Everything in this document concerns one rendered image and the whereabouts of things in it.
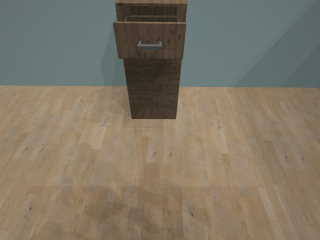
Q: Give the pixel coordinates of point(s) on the cabinet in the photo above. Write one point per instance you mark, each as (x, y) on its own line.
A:
(152, 84)

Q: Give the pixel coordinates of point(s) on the handle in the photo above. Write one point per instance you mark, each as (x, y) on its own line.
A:
(149, 47)

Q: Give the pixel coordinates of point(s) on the drawer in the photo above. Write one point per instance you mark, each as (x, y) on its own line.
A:
(150, 30)

